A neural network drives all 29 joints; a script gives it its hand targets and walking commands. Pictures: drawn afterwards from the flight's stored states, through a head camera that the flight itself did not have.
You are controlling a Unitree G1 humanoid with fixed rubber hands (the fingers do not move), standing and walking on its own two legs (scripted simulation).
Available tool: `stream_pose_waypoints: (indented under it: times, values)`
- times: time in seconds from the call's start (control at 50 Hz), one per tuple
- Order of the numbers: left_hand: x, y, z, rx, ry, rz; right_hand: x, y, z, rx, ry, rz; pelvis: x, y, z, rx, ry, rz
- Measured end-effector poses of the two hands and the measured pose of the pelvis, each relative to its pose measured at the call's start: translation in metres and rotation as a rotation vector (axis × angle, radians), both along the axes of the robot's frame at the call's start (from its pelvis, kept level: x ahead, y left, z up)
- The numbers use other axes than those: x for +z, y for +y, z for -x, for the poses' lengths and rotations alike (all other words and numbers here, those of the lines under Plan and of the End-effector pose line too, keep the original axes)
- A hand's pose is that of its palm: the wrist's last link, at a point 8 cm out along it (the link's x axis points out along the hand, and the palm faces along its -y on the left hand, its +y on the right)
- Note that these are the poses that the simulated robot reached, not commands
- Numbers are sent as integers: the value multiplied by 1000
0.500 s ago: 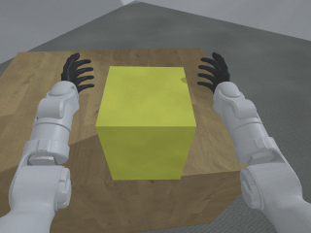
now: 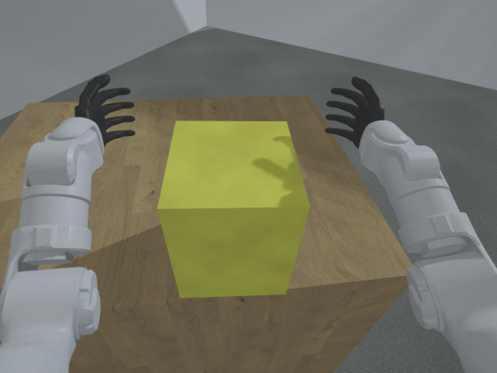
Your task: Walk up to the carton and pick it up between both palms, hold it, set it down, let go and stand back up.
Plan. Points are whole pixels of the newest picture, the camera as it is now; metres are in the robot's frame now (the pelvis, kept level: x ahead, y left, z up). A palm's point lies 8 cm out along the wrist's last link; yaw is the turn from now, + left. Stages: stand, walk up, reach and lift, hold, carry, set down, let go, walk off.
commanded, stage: set down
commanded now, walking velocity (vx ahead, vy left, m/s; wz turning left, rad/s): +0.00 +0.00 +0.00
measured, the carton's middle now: (232, 210) +0.39 +0.03 +0.06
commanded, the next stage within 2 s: none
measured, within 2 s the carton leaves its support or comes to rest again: neither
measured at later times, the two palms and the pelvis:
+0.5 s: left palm (97, 162) +0.37 +0.22 +0.20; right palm (372, 173) +0.35 -0.19 +0.18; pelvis +0.00 +0.00 +0.00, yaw -1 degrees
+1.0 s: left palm (96, 238) +0.29 +0.22 +0.12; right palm (383, 238) +0.28 -0.19 +0.12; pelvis +0.01 -0.01 +0.00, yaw -2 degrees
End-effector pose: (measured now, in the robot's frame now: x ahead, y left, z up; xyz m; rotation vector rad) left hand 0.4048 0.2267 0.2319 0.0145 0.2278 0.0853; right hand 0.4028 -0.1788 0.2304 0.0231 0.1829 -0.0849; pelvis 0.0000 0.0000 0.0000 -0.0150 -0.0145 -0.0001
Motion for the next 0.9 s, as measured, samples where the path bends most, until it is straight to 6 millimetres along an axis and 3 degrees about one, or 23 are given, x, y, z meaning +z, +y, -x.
stream_pose_waypoints:
  times: [0.32, 0.46, 0.54, 0.76, 0.9]
  values:
    - [-62, 7, 48, 22, 51, 14, -61, 5, 44, -1, 13, -41, -1, -4, 8, 7, -26, -6]
    - [-37, -5, 35, -19, -15, -6, -50, -5, 44, -35, -12, -47, -1, -1, 8, -7, -6, -8]
    - [-37, -6, 39, -25, -17, 0, -53, -8, 54, -38, -14, -48, 0, 0, 1, -19, -36, -9]
    - [-100, -2, 82, 6, 80, 14, -98, -10, 93, -57, 27, -49, 0, -3, -6, -18, -56, -8]
    - [-108, -6, 103, -7, 59, 10, -102, -15, 113, -53, 5, -31, 0, -5, -5, -27, -37, -13]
